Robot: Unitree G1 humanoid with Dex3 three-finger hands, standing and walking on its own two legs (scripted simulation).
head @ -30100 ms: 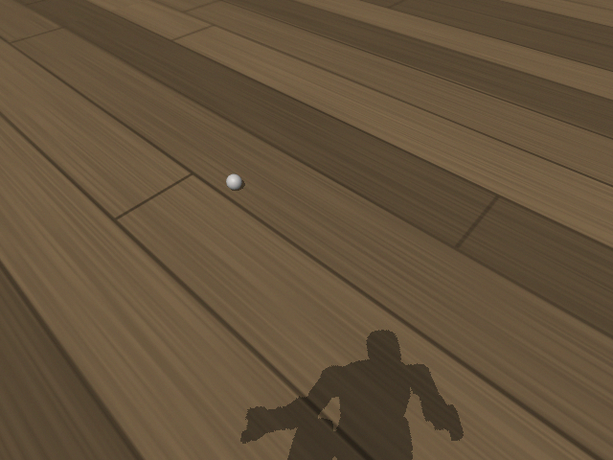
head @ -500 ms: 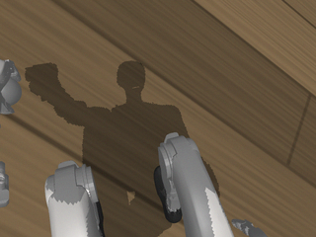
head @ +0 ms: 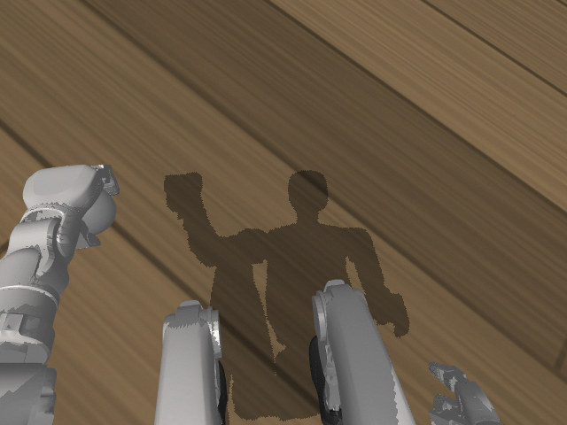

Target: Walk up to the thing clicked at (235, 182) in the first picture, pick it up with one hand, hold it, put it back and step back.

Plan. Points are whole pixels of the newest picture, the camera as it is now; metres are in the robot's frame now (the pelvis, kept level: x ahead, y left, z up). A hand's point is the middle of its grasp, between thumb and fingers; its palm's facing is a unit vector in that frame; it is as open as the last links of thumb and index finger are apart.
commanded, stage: lift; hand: left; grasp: from above
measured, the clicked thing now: (88, 210) +0.46 +0.26 -0.11
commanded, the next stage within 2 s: hold in 0.98 s
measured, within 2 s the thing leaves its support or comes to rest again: neither
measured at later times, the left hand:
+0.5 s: hand (28, 214) +0.37 +0.22 +0.10, palm faces -0.45 -0.09 -0.89, open 9.7 cm
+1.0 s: hand out of the picture +0.38 +0.22 +0.18, palm faces -0.45 -0.10 -0.89, open 9.7 cm
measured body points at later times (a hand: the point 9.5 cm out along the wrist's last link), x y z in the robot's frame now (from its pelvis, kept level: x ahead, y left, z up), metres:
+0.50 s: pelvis +0.03 -0.01 +0.17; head +0.12 -0.01 +0.61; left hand +0.39 +0.22 +0.15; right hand +0.13 -0.28 +0.05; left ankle +0.08 +0.12 -0.44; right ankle +0.10 -0.15 -0.44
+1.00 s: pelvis +0.07 -0.01 +0.26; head +0.12 -0.01 +0.70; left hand +0.40 +0.22 +0.23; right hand +0.16 -0.28 +0.13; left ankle +0.08 +0.12 -0.44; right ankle +0.10 -0.15 -0.44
